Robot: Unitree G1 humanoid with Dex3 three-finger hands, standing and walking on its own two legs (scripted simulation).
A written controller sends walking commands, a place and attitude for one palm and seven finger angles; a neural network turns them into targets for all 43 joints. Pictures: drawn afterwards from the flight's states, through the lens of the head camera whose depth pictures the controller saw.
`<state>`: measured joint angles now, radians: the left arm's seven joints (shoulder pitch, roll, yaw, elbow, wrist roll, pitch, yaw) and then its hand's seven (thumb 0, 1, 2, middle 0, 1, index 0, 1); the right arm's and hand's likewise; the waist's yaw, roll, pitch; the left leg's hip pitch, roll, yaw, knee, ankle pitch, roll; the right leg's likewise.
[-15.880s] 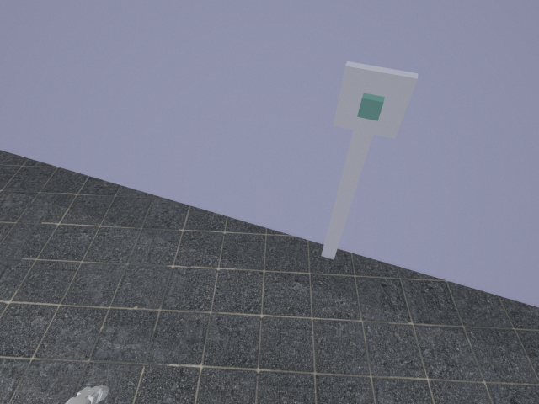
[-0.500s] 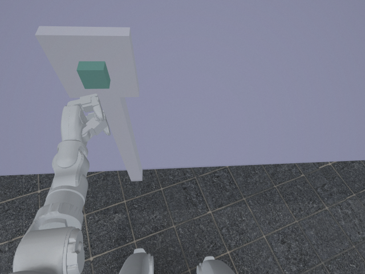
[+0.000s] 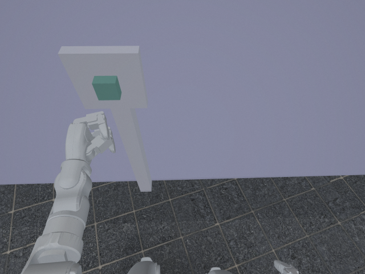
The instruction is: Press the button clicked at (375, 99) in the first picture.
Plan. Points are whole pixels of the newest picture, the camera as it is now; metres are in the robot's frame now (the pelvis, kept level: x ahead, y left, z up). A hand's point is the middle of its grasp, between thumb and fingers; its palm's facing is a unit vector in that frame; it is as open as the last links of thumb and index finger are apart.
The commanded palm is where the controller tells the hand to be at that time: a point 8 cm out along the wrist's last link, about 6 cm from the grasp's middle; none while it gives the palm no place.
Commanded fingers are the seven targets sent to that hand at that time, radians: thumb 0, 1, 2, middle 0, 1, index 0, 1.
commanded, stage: draw the hand back to the body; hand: left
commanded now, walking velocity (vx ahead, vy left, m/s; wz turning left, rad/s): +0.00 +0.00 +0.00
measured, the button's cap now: (107, 87) +0.55 +0.19 +0.08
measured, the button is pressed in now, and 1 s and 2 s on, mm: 0 0 0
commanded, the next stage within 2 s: step back with the hand held close in 1.30 s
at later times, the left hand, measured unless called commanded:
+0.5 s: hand (58, 174) +0.27 +0.21 +0.14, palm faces +0.18 -0.96 -0.21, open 3.1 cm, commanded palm +0.23 +0.26 +0.16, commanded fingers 0.00 0.90 0.90 -1.30 -1.50 -1.30 -1.50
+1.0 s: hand out of the picture +0.21 +0.25 +0.22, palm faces +0.40 -0.84 -0.38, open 3.1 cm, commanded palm +0.15 +0.29 +0.24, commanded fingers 0.00 0.90 0.90 -1.30 -1.50 -1.30 -1.50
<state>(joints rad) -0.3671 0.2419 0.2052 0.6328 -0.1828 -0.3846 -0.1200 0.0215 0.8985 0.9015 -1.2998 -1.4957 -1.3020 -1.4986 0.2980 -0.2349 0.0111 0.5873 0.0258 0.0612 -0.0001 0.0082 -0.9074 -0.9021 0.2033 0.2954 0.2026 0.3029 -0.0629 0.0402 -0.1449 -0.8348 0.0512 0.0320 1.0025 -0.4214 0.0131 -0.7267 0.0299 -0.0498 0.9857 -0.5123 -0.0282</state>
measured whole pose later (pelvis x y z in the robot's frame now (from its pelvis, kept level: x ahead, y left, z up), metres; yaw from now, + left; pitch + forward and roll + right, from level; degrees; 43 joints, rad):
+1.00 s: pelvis +0.03 +0.01 +0.07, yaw +1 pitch -4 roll +0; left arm 0.52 0.33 0.26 -0.44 -0.07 -0.06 0.10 0.02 0.89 0.90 -1.30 -1.50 -1.31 -1.50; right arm 0.20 -0.22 0.05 0.60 0.00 -0.05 -0.07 0.01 -0.90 -0.90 0.21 0.30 0.20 0.30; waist 0.06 0.06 -0.01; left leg -0.14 0.00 0.05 0.43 -0.23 0.02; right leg -0.02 0.00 -0.03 0.38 -0.29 -0.01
